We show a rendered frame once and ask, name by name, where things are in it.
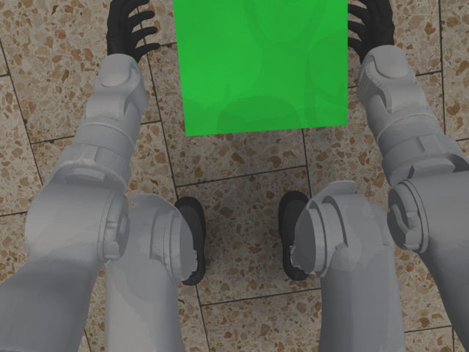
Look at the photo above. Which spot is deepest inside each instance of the right robot upper arm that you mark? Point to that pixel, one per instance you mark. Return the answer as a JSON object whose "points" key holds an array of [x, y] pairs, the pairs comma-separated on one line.
{"points": [[430, 216]]}

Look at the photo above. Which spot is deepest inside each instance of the right robot hand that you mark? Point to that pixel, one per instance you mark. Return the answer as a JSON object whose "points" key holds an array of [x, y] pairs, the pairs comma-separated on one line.
{"points": [[377, 28]]}

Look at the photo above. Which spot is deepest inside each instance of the robot right forearm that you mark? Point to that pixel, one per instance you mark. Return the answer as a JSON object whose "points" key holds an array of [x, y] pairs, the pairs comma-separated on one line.
{"points": [[404, 127]]}

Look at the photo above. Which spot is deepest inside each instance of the carton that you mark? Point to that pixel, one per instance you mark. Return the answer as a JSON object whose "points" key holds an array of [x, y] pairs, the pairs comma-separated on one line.
{"points": [[261, 65]]}

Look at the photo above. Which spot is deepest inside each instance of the right robot shin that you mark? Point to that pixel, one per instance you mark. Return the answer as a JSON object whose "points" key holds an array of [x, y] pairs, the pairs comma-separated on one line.
{"points": [[335, 188]]}

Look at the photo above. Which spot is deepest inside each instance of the left robot hand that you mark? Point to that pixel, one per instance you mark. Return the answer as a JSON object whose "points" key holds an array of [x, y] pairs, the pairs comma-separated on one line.
{"points": [[120, 39]]}

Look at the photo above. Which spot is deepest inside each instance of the left robot foot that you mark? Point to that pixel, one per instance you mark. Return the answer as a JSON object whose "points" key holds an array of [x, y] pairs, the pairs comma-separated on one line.
{"points": [[193, 213]]}

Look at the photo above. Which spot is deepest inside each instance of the robot left forearm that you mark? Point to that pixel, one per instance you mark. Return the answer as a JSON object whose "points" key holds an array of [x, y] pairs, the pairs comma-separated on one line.
{"points": [[106, 135]]}

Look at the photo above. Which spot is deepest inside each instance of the left robot upper arm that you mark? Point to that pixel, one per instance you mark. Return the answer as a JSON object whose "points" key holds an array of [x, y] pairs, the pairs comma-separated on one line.
{"points": [[73, 230]]}

